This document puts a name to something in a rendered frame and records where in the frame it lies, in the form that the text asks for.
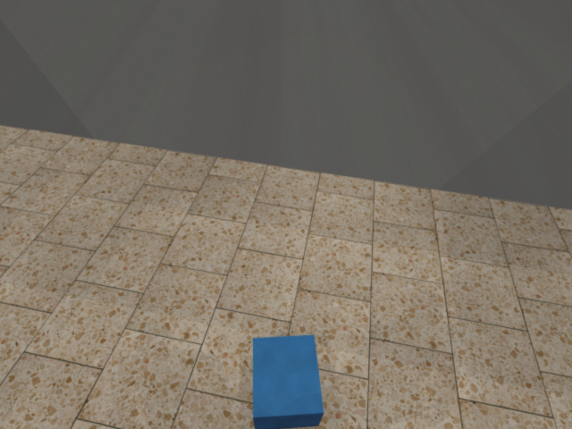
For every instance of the carton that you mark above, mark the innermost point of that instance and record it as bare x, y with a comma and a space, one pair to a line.
286, 383

